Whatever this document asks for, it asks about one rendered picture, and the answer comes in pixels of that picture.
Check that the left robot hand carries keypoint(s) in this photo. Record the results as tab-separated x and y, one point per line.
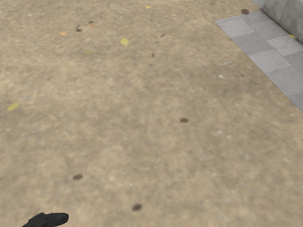
47	220

